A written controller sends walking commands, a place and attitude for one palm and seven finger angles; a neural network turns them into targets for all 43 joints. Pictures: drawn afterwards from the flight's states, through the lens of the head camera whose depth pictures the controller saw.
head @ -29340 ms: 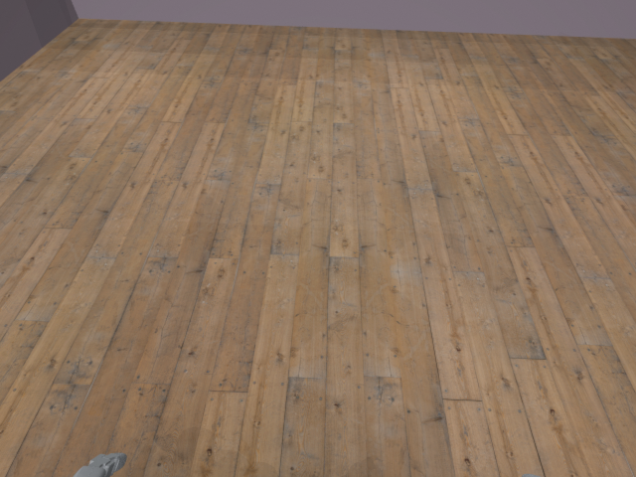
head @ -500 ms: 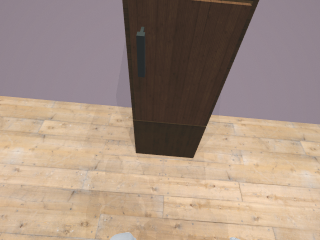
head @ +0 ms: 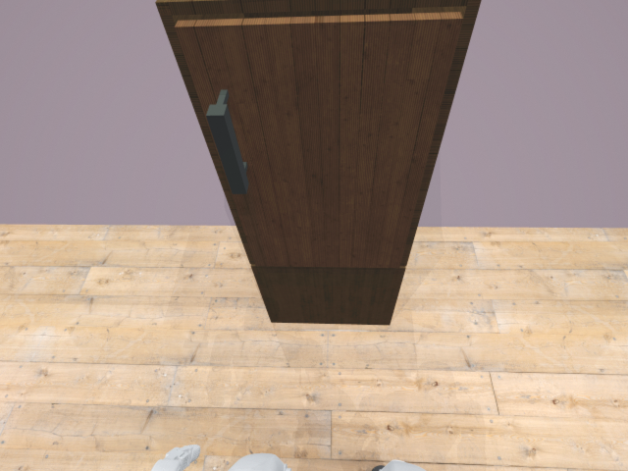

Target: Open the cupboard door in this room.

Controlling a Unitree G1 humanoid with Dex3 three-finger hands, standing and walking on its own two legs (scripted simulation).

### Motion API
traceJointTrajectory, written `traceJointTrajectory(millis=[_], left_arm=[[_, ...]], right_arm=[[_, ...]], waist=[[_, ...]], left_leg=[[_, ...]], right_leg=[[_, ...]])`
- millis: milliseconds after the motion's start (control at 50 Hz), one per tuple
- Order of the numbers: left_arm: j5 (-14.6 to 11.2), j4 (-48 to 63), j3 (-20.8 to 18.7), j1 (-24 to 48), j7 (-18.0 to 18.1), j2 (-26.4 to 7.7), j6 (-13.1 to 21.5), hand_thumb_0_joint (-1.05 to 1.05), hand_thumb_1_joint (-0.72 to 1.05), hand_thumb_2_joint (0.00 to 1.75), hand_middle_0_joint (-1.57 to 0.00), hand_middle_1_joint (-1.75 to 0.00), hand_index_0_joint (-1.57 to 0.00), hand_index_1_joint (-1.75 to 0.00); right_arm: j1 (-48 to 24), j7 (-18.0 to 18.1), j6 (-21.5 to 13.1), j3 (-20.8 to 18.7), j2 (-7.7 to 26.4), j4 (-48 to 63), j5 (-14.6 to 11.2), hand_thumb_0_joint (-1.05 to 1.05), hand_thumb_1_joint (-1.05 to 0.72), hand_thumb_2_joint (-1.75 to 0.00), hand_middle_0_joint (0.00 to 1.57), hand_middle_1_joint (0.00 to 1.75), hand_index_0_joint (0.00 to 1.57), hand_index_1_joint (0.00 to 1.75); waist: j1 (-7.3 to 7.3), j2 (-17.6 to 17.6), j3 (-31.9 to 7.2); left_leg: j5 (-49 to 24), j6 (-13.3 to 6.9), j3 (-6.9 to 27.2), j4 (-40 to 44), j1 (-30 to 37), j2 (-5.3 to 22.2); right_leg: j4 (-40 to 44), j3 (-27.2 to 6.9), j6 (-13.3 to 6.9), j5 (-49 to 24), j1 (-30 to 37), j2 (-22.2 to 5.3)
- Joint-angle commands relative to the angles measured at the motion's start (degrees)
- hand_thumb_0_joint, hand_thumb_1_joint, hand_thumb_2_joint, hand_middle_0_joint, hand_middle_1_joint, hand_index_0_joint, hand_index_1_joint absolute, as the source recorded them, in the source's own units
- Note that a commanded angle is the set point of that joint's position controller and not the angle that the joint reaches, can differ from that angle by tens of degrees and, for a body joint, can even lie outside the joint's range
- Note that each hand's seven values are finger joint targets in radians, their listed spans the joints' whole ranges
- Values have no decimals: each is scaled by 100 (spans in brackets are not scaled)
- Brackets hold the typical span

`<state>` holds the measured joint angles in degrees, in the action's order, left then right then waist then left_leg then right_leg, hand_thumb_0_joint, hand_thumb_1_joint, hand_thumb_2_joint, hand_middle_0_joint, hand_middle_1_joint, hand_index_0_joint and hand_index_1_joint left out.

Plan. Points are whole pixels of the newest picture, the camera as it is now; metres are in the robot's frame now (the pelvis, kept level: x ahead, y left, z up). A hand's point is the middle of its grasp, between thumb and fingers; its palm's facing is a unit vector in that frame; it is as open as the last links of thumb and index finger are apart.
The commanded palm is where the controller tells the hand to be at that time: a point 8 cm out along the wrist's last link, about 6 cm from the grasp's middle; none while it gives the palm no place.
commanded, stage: come to a stop and stand still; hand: left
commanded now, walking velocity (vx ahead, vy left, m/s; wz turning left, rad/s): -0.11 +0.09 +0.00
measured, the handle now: (232, 144) +0.56 +0.16 +0.07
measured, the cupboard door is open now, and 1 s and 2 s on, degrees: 0 0 0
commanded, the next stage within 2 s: look again from close up in 1.08 s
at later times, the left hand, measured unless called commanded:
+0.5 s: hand out of the picture -0.03 +0.25 -0.17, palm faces +0.02 -0.98 -0.19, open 7.4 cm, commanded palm none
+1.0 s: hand out of the picture +0.02 +0.17 -0.16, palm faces +0.02 -0.97 -0.23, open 7.2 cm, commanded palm none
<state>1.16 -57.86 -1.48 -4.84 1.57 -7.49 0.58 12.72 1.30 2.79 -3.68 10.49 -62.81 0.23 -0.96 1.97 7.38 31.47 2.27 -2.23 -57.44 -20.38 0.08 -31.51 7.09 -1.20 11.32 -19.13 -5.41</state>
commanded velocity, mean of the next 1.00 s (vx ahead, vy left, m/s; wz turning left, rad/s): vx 0.02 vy -0.05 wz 0.00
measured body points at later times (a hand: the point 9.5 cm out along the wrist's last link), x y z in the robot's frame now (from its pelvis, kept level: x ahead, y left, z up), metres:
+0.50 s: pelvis -0.01 +0.05 +0.01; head +0.01 +0.07 +0.46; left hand -0.03 +0.30 -0.15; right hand +0.01 -0.18 -0.13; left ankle -0.03 +0.16 -0.73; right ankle -0.06 -0.08 -0.69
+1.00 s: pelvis -0.01 -0.01 +0.01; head +0.00 -0.03 +0.46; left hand +0.02 +0.22 -0.14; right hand -0.03 -0.22 -0.16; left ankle -0.03 +0.16 -0.73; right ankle -0.05 -0.08 -0.73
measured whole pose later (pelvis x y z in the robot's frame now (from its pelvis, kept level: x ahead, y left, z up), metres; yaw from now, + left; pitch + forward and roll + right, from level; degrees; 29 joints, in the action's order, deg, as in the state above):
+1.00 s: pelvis -0.01 -0.01 +0.01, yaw +0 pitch -1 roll +0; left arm 0.0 -63.7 -1.1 -12.3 2.1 -9.2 0.8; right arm 15.0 2.2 0.4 -1.0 7.8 -66.7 0.8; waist -1.0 1.5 2.4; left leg 14.3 4.4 -1.0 -23.5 -8.0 5.0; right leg -24.6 4.6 -3.5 16.8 -7.0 2.1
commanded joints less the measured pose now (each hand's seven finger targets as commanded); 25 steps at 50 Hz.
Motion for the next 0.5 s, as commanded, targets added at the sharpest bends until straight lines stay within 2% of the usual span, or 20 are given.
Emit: traceJointTrajectory(millis=[0, 60, 80, 120, 140, 160, 180, 200, 220, 240, 260, 280, 300, 320, 340, 380, 440, 480], left_arm=[[39, 266, -390, -535, 149, -1383, -79, 0, 90, 90, -20, -30, -20, -30], [88, 381, -420, -416, 114, -1414, -109, 0, 90, 90, -20, -30, -20, -30], [101, 395, -428, -414, 103, -1428, -118, 0, 90, 90, -20, -30, -20, -30], [100, 379, -420, -382, 66, -1448, -144, 0, 90, 90, -20, -30, -20, -30], [79, 346, -392, -386, 55, -1396, -166, 0, 90, 90, -20, -30, -20, -30], [33, 352, -351, -373, 35, -1292, -199, 0, 90, 90, -20, -30, -20, -30], [-28, 378, -259, -507, 7, -976, -236, 0, 90, 90, -20, -30, -20, -30], [-68, 406, -189, -646, -19, -622, -264, 0, 90, 90, -20, -30, -20, -30], [-24, 343, -205, -547, -27, -760, -320, 0, 90, 90, -20, -30, -20, -30], [4, 241, -240, -570, -67, -846, -334, 0, 90, 90, -20, -30, -20, -30], [22, 79, -257, -818, -122, -864, -318, 0, 90, 90, -20, -30, -20, -30], [23, -35, -241, -1003, -158, -833, -274, 0, 90, 90, -20, -30, -20, -30], [23, -115, -220, -1052, -175, -798, -233, 0, 90, 90, -20, -30, -20, -30], [15, -148, -200, -1052, -181, -798, -195, 0, 90, 90, -20, -30, -20, -30], [4, -176, -195, -1049, -190, -813, -164, 0, 90, 90, -20, -30, -20, -30], [4, -156, -155, -954, -189, -770, -148, 0, 90, 90, -20, -30, -20, -30], [-47, -126, -107, -652, -182, -711, -134, 0, 90, 90, -20, -30, -20, -30], [-73, -174, -80, -714, -166, -632, -158, 0, 90, 90, -20, -30, -20, -30]], right_arm=[[276, -56, 46, -91, 331, 432, 28, 0, -90, -90, 20, 30, 20, 30], [289, -92, 9, -69, 273, 541, 22, 0, -90, -90, 20, 30, 20, 30], [280, -100, -27, -48, 278, 581, 21, 0, -90, -90, 20, 30, 20, 30], [464, -99, -108, -20, 276, 568, 22, 0, -90, -90, 20, 30, 20, 30], [630, -95, -147, -6, 230, 520, 21, 0, -90, -90, 20, 30, 20, 30], [852, -93, -204, 11, 302, 449, 23, 0, -90, -90, 20, 30, 20, 30], [827, -90, -275, -26, 609, 480, 61, 0, -90, -90, 20, 30, 20, 30], [473, -71, -296, -73, 1033, 670, 127, 0, -90, -90, 20, 30, 20, 30], [3, -12, -281, -84, 1149, 806, 141, 0, -90, -90, 20, 30, 20, 30], [-265, 17, -293, -55, 1059, 841, 162, 0, -90, -90, 20, 30, 20, 30], [-459, 42, -318, -5, 923, 828, 165, 0, -90, -90, 20, 30, 20, 30], [-461, 55, -353, 21, 840, 817, 145, 0, -90, -90, 20, 30, 20, 30], [-313, 64, -381, 27, 805, 761, 126, 0, -90, -90, 20, 30, 20, 30], [-108, 78, -403, 36, 759, 686, 109, 0, -90, -90, 20, 30, 20, 30], [23, 95, -420, 37, 704, 615, 83, 0, -90, -90, 20, 30, 20, 30], [391, 141, -442, 3, 717, 449, 93, 0, -90, -90, 20, 30, 20, 30], [758, 192, -418, -22, 760, 226, 105, 0, -90, -90, 20, 30, 20, 30], [719, 201, -373, -57, 885, 155, 107, 0, -90, -90, 20, 30, 20, 30]], waist=[[245, -1106, -1239], [201, -1353, -1272], [212, -1459, -1251], [95, -1391, -1278], [14, -1361, -1241], [-111, -1014, -1194], [-92, 192, -955], [-45, 1604, -475], [-38, 1568, -196], [131, 1381, -44], [265, 1034, -28], [302, 713, -123], [250, 579, -217], [173, 578, -364], [132, 437, -420], [-14, 523, -650], [-208, 461, -778], [-196, 578, -918]], left_leg=[[-337, 78, 332, -423, -321, 107], [-449, 49, 165, 319, -16, 107], [-452, 20, 144, 673, 102, 122], [-858, -21, -81, 1696, 515, 75], [-1322, -46, -182, 2386, 1026, 41], [-1703, -73, -127, 3148, 1499, 89], [-1135, -210, 793, 3931, 1453, 705], [-57, -545, 2174, 4943, 401, 1787], [582, -791, 2547, 5369, -479, 2012], [717, -862, 2387, 5393, -682, 1891], [389, -835, 1992, 5248, -403, 1654], [-185, -831, 1610, 5041, 39, 1488], [-692, -794, 1331, 4921, 454, 1352], [-1197, -798, 1200, 4834, 895, 1314], [-1708, -839, 1129, 4753, 1210, 1352], [-2992, -955, 1143, 4499, 1935, 1512], [-5020, -1135, 1150, 4006, 2345, 1691], [-5374, -1148, 1109, 3825, 2373, 1683]], right_leg=[[910, -1122, -903, -3632, 1031, -1603], [1073, -1072, -837, -2447, 783, -1436], [1104, -1147, -821, -2019, 713, -1389], [1080, -1121, -653, -952, 552, -1157], [980, -1027, -467, -213, 183, -1006], [725, -940, -251, 584, -192, -780], [3, -662, 12, 1355, -766, -283], [-869, -313, 295, 1800, -868, 309], [-1413, -776, 306, 1636, -553, 255], [-1869, -930, 256, 1385, -409, 248], [-2183, -981, 266, 1113, -548, 305], [-2309, -934, 287, 960, -703, 333], [-2324, -903, 321, 814, -833, 340], [-2259, -886, 348, 756, -937, 334], [-2170, -868, 366, 729, -1031, 299], [-1903, -824, 419, 906, -1155, 245], [-1246, -740, 390, 1359, -853, 211], [-917, -636, 359, 1521, -533, 264]])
